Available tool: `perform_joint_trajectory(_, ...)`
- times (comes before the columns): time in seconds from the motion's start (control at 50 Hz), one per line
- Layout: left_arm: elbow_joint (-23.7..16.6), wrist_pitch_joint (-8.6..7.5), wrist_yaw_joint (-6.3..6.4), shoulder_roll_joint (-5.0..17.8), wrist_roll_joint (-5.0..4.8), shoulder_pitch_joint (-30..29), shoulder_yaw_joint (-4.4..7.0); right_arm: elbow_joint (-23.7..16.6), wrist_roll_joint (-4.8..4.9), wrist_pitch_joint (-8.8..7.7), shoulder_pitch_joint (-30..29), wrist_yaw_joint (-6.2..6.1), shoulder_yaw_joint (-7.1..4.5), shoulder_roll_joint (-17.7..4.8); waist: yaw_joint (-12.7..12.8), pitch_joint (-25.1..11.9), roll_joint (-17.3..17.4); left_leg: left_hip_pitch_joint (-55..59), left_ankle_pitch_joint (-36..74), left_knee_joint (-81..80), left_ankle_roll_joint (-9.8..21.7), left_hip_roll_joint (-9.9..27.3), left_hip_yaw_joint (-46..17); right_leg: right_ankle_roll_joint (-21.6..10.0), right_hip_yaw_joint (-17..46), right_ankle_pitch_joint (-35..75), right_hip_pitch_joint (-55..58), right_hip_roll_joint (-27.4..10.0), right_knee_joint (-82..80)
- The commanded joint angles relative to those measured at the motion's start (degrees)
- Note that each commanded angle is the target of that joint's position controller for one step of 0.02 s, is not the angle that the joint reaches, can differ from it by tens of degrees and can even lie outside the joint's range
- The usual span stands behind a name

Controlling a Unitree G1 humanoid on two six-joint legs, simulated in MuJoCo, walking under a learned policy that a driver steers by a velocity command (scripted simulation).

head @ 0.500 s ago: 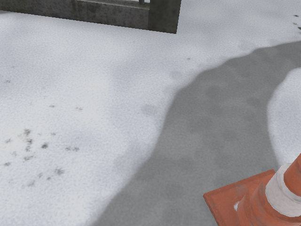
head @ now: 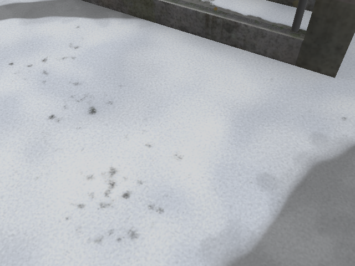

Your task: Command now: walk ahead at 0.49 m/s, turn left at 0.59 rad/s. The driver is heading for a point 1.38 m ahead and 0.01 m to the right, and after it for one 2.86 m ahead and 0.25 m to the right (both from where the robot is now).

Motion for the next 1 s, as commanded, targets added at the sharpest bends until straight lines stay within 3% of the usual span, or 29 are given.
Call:
perform_joint_trajectory(0.02, -2.22, -1.22, -0.20, 4.63, -0.08, 0.43, 0.60, -4.09, 0.05, -0.02, -1.30, 0.83, 0.48, -0.11, -1.58, 0.90, -6.22, -5.23, 6.45, -3.27, -0.67, 2.33, -1.06, -6.31, 8.34, 15.96, 1.36, -16.35, -10.59)
perform_joint_trajectory(0.1, -0.94, -0.73, 0.09, 5.73, -0.16, 3.18, 0.60, -6.83, 0.51, -0.48, -10.40, 1.81, 1.61, 1.32, 0.63, 2.60, -6.63, -1.72, 14.15, -17.88, -0.17, 1.72, 4.10, -4.48, 1.49, 19.45, 2.43, -14.71, -9.97)
perform_joint_trajectory(0.16, 0.46, 0.12, 0.83, 7.19, -0.10, 6.36, 0.84, -8.63, 0.43, -0.53, -15.35, 2.29, 1.86, 1.10, 2.17, 3.85, -7.00, -0.50, 10.94, -24.92, 1.07, 1.02, 7.06, -3.97, -0.28, 22.02, 7.86, -16.30, -8.72)
perform_joint_trajectory(0.2, 1.45, 1.02, 1.31, 8.14, 0.04, 7.62, 0.95, -9.11, 0.09, -0.48, -15.96, 2.06, 1.65, 0.51, 1.96, 3.33, -7.46, 1.89, 5.60, -28.18, 2.69, -1.10, 9.01, -3.39, -2.10, 32.26, 12.04, -17.05, -4.46)
perform_joint_trajectory(0.24, 2.17, 1.94, 1.80, 9.97, 0.08, 8.03, 1.25, -8.19, -0.22, -0.54, -11.73, 1.46, 0.98, -0.77, -0.40, -0.13, -9.25, 9.33, -0.66, -29.87, 5.02, -5.31, 10.83, -2.77, -4.18, 50.21, 14.20, -17.52, 5.73)
perform_joint_trajectory(0.26, 2.19, 2.45, 1.92, 10.78, 0.03, 7.86, 1.35, -6.37, -0.40, -0.92, -5.41, 1.03, 0.29, -2.02, -3.13, -3.91, -9.17, 16.96, -1.96, -31.92, 6.61, -7.54, 10.74, -2.57, -5.07, 53.17, 12.98, -17.48, 15.10)
perform_joint_trajectory(0.28, 1.46, 2.73, 1.93, 10.84, -0.13, 7.16, 1.25, -3.06, -0.96, -1.38, 4.61, 0.26, -0.91, -4.25, -7.68, -9.50, -6.78, 31.00, -0.77, -35.42, 8.67, -7.75, 8.11, -1.22, -6.11, 45.80, 5.70, -16.35, 28.66)
perform_joint_trajectory(0.3, -1.64, 2.48, 1.11, 6.27, -1.13, 8.51, 0.02, -2.27, -1.60, -1.41, 10.72, -0.81, -2.55, -9.83, -8.82, -17.05, 2.71, 50.83, -11.33, -37.33, 13.90, 7.62, -13.53, 1.27, -6.19, 17.75, -15.08, -12.72, 48.23)
perform_joint_trajectory(0.32, -5.24, 1.92, 0.33, 6.03, -1.01, 5.99, 0.14, -3.40, 0.51, -0.99, 10.27, -1.31, -3.20, -12.93, -7.17, -21.78, 8.96, 57.79, -4.25, -45.67, 19.74, 20.35, -41.48, 3.36, 1.34, -19.49, -30.57, -2.31, 63.68)
perform_joint_trajectory(0.34, -6.29, 1.62, 0.16, 8.33, -0.51, -1.03, 0.70, -2.26, 1.05, -0.42, 11.27, -2.14, -2.80, -10.83, -8.87, -16.25, 0.56, 55.02, 5.11, -46.33, 17.70, 17.77, -32.50, 2.82, 8.46, -12.96, -36.13, -5.31, 63.61)
perform_joint_trajectory(0.36, -6.41, 0.94, -0.02, 6.52, -1.17, -1.82, -0.08, -1.11, 1.48, -0.76, 8.54, -2.62, -2.09, -8.24, -6.41, -9.70, -0.69, 47.22, 13.59, -46.55, 16.01, 16.16, -24.17, 2.26, 8.78, -8.32, -35.05, -7.55, 59.32)
perform_joint_trajectory(0.38, -4.89, 0.99, -0.07, 5.82, -0.93, -0.18, -0.26, -0.74, 1.49, -1.34, 5.92, -2.63, -1.17, -5.28, -3.39, -6.04, -3.77, 40.01, 19.63, -47.55, 12.95, 13.41, -18.25, 1.97, 8.94, -7.02, -31.05, -9.28, 53.43)
perform_joint_trajectory(0.4, -4.00, 1.98, -0.26, 5.27, 0.18, 1.37, -0.33, -0.38, 1.69, -2.00, 3.97, -2.63, -0.47, -3.60, -1.02, -4.24, -3.68, 34.76, 22.77, -48.72, 11.11, 11.10, -13.97, 2.18, 9.29, -6.87, -27.23, -10.01, 50.16)
perform_joint_trajectory(0.44, -1.74, 4.12, -1.01, 4.41, 1.09, 4.99, -0.36, 0.39, 1.69, -3.45, 3.46, -2.26, 0.24, -2.17, 0.75, -3.91, -2.14, 29.36, 25.39, -51.56, 9.78, 9.09, -8.99, 2.39, 8.98, -5.52, -21.90, -9.59, 47.97)
perform_joint_trajectory(0.48, -1.75, 4.83, -1.76, 4.06, 0.67, 3.56, -0.13, 2.08, 1.76, -4.36, 5.03, -2.05, -0.02, -3.41, 1.00, -1.94, -1.23, 27.89, 24.84, -54.21, 8.88, 8.23, -5.73, 2.35, 9.25, -1.81, -23.62, -9.21, 45.77)
perform_joint_trajectory(0.54, -3.26, 4.97, -1.93, 4.12, 0.15, -3.31, 0.15, 3.94, 1.56, -4.88, 8.00, -2.10, 0.07, -3.63, -1.07, 1.80, -0.54, 29.52, 22.89, -56.82, 6.84, 7.69, -1.93, 2.29, 11.18, 4.68, -30.00, -8.12, 40.75)
perform_joint_trajectory(0.64, -4.91, 4.33, -2.26, 3.10, 0.32, -10.63, -0.35, 5.58, 1.60, -5.63, 9.49, -2.74, 0.86, -2.73, -2.75, 3.39, 0.21, 34.63, 26.11, -57.50, 4.44, 7.79, 4.00, 1.40, 9.54, 13.78, -31.66, -5.74, 28.29)
perform_joint_trajectory(0.72, -7.43, 3.87, -2.88, 1.84, 0.87, -16.74, -1.25, 8.23, 1.35, -5.31, 12.73, -3.98, 1.34, -2.80, -4.36, 5.41, -0.60, 41.20, 36.93, -54.50, 3.48, 9.37, 7.60, -0.60, 4.10, 12.00, -30.80, -4.29, 18.75)
perform_joint_trajectory(0.76, -7.02, 3.55, -2.70, 2.09, 1.12, -13.76, -1.18, 8.85, 1.30, -4.94, 12.28, -4.72, 1.24, -4.33, -2.83, 2.85, 0.99, 43.23, 56.28, -46.37, 1.93, 9.26, 9.57, -2.35, 0.66, 7.55, -24.51, -0.55, 16.02)
perform_joint_trajectory(0.8, -3.95, 2.98, -2.10, 4.14, 1.42, -2.64, -0.29, 8.87, 1.19, -4.32, 10.56, -5.46, 0.71, -6.38, 1.57, -3.12, 2.70, 42.33, 65.02, -30.75, 0.62, 9.11, 10.30, -4.69, 0.26, 4.94, -13.45, 3.22, 13.94)
perform_joint_trajectory(0.82, -1.82, 2.24, -1.76, 5.78, 2.09, 4.66, 0.55, 8.19, 1.79, -4.10, 8.88, -5.47, 0.60, -7.08, 5.30, -7.02, 1.54, 37.68, 55.45, -18.14, -0.12, 7.48, 11.40, -6.35, 2.46, 11.56, -3.52, 3.25, 7.80)
perform_joint_trajectory(0.84, -1.12, 1.92, -1.13, 11.03, 2.40, 9.87, 2.06, 5.99, 2.36, -4.48, 8.65, -5.25, 0.97, -5.66, 7.09, -12.85, -4.73, 24.94, 26.69, 1.11, -1.54, 2.67, 12.71, -10.24, 14.22, 30.95, 10.46, -7.70, 9.71)
perform_joint_trajectory(0.86, -2.56, 2.47, -0.74, 16.84, 1.02, 7.05, 3.62, 3.97, 3.95, -4.48, 15.23, -4.75, 1.80, -0.77, 1.32, -22.09, -18.35, 4.55, -22.37, 23.57, -4.22, -8.80, 7.23, -22.90, 41.40, 65.91, 28.31, -25.81, 11.37)
perform_joint_trajectory(0.88, -3.15, 3.21, -0.70, 15.50, -2.04, 6.92, 4.02, 4.46, 1.82, -4.15, 13.13, -4.50, 1.38, -4.26, 3.54, -25.70, -6.17, 2.17, -16.49, 24.73, -4.09, -4.67, -1.88, -24.14, 38.72, 64.86, 26.41, -23.94, 9.19)
perform_joint_trajectory(0.9, -4.01, 3.77, -0.20, 12.57, -2.02, 1.79, 3.27, 3.03, 2.10, -4.17, 8.47, -4.30, 1.63, -3.66, 2.41, -16.83, -4.72, 0.05, -12.15, 22.07, -4.31, -1.96, -2.02, -22.10, 33.04, 55.08, 18.24, -21.83, 6.37)
perform_joint_trajectory(0.92, -4.22, 4.45, 0.09, 8.53, -1.78, -1.48, 2.15, 2.61, 1.59, -4.13, 6.33, -4.25, 1.64, -3.55, 0.40, -8.46, -0.97, 0.39, -10.37, 16.11, -4.64, 0.00, -1.22, -18.41, 28.87, 47.51, 8.46, -18.13, 2.87)
perform_joint_trajectory(0.94, -4.33, 4.74, 0.38, 6.61, -1.90, -2.86, 1.57, 1.77, 0.69, -3.19, 4.60, -4.14, 1.45, -3.70, -0.91, -4.91, -0.63, 1.63, -9.87, 11.31, -5.26, 1.14, -1.49, -15.90, 26.34, 43.78, 2.89, -14.95, 0.95)
perform_joint_trajectory(0.96, -4.44, 4.98, 0.49, 6.11, -1.57, -3.89, 1.30, 1.94, 0.19, -1.74, 6.05, -4.02, 1.58, -3.03, -2.36, -3.99, -1.39, 4.93, -9.44, 8.29, -5.90, 1.14, -1.03, -14.68, 23.85, 42.47, -1.89, -12.88, -0.31)
perform_joint_trajectory(1.0, -4.48, 4.51, 0.04, 8.28, -0.70, -3.57, 1.77, 1.69, 0.20, 0.20, 7.57, -4.09, 1.87, -1.48, -3.39, -5.41, -2.76, 7.94, -7.94, 4.35, -6.72, 0.08, 0.12, -13.59, 21.64, 45.63, -5.38, -10.76, -0.14)
Keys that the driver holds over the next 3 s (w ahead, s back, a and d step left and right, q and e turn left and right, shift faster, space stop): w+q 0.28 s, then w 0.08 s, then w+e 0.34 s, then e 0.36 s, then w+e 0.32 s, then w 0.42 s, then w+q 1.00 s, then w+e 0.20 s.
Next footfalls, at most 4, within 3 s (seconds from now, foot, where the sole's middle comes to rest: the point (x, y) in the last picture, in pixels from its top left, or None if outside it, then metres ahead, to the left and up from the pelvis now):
0.28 left None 0.30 0.13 -0.78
0.84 right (188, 228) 0.63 0.03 -0.78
1.40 left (147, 203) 0.74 0.20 -0.78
1.84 right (217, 168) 0.91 -0.10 -0.78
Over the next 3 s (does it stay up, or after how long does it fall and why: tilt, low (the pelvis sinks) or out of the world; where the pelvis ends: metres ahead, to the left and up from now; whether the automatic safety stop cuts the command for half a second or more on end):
stays up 1.43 -0.08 -0.01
